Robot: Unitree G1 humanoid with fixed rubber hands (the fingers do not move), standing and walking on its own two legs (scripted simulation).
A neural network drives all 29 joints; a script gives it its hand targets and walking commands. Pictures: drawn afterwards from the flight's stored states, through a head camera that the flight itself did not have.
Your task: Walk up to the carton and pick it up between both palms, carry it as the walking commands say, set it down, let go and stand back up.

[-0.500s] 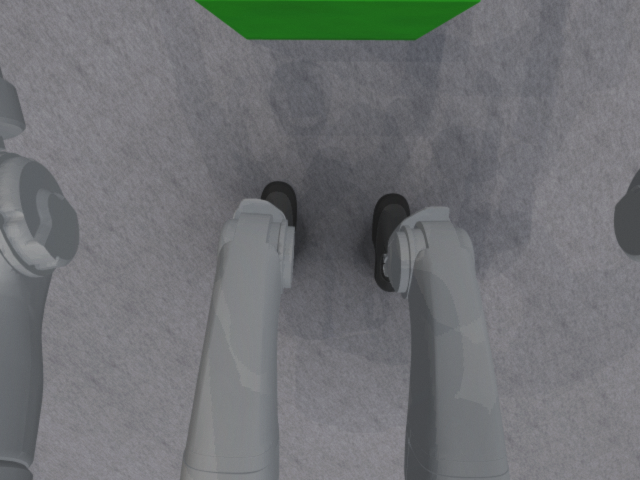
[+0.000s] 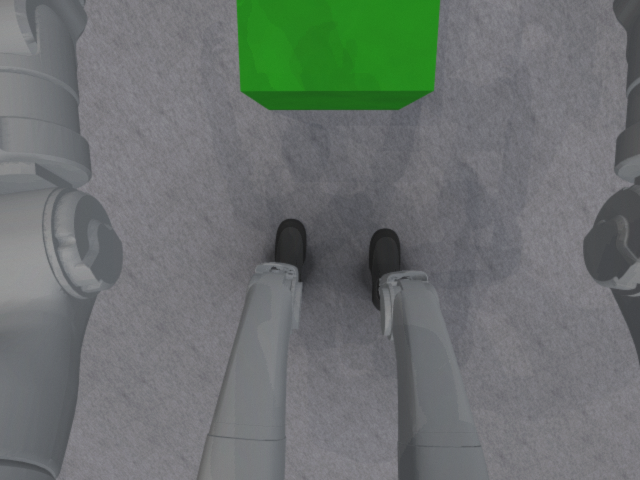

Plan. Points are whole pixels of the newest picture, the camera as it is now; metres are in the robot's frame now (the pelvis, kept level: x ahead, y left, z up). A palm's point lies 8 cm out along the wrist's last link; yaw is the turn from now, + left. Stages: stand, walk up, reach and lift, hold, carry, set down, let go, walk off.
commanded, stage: let go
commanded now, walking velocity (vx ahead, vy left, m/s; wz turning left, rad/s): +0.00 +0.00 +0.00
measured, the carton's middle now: (335, 20) +0.63 +0.03 -0.52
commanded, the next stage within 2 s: stand in 1.38 s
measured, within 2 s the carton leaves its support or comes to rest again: neither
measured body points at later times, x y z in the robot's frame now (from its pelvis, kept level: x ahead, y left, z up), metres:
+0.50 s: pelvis +0.06 +0.00 +0.06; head +0.30 +0.01 +0.44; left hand +0.43 +0.26 -0.05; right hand +0.45 -0.22 -0.05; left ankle +0.10 +0.11 -0.63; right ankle +0.09 -0.12 -0.63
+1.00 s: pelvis +0.09 -0.01 +0.11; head +0.13 -0.01 +0.55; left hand +0.26 +0.22 +0.03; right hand +0.27 -0.25 +0.03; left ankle +0.10 +0.11 -0.63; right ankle +0.09 -0.12 -0.63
